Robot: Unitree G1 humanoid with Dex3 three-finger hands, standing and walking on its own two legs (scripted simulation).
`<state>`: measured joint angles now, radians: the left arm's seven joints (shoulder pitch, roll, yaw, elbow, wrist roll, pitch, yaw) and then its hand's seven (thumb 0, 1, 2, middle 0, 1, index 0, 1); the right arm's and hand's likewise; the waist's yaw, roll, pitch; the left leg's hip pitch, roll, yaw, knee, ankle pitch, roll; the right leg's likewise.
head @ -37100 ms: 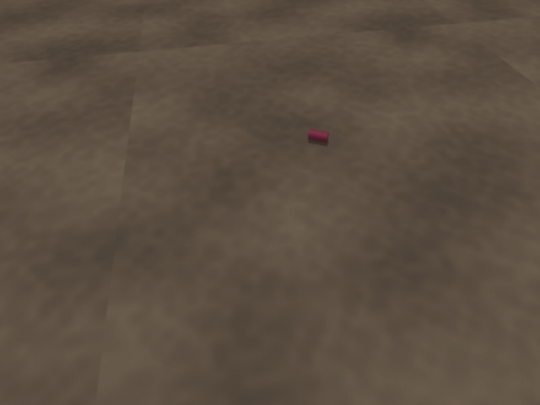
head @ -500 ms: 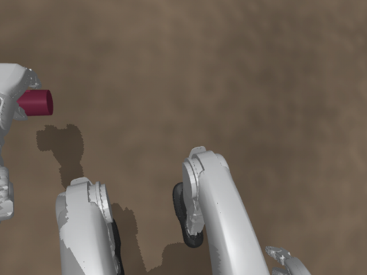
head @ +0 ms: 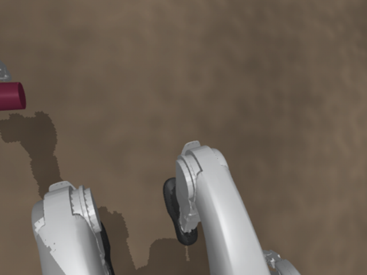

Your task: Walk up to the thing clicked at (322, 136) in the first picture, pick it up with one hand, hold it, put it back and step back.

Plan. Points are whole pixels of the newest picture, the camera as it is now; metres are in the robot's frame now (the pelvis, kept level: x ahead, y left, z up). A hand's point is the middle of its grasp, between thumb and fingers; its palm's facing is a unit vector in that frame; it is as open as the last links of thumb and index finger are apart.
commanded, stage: lower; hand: left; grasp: from above
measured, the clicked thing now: out of the picture +0.53 +0.26 -0.22
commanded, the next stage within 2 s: rest in 0.38 s
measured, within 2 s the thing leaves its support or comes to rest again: rests again in 1.30 s
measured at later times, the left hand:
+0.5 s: hand out of the picture +0.51 +0.26 -0.22, palm faces -0.50 +0.00 -0.87, open 8.0 cm
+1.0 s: hand (4, 105) +0.52 +0.25 -0.26, palm faces -0.50 -0.01 -0.87, open 8.0 cm
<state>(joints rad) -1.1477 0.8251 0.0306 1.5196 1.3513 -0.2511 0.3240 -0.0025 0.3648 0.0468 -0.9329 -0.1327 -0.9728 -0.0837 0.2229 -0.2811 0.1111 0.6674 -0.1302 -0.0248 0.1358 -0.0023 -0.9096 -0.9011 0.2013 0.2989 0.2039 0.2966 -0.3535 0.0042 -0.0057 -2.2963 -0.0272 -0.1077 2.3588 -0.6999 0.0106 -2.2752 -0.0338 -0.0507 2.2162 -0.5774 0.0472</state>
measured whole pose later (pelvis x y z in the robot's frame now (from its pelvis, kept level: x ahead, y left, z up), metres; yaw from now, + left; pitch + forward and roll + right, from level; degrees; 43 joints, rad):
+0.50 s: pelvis +0.00 +0.00 -0.02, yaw -2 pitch +34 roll -11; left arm -1.16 0.89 0.04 1.56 1.39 -0.29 0.37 0.00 0.33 0.07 -0.95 -0.14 -0.97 -0.12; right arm 0.20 -0.31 0.15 0.64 -0.16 -0.04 0.15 0.00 -0.92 -0.90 0.20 0.30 0.20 0.30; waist -0.37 -0.04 0.06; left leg -2.35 -0.03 -0.14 2.44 -0.71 0.01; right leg -2.31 -0.03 -0.08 2.27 -0.58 0.05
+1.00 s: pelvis +0.00 +0.01 -0.03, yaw -4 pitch +33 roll -13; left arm -1.17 0.98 0.06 1.63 1.40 -0.27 0.44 0.00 0.34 0.09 -0.93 -0.14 -0.96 -0.12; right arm 0.20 -0.33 0.23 0.60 -0.18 -0.09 0.16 0.00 -0.91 -0.90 0.20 0.30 0.20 0.30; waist -0.43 -0.08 0.12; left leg -2.35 -0.03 -0.17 2.49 -0.73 0.02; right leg -2.30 -0.02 -0.11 2.28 -0.58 0.05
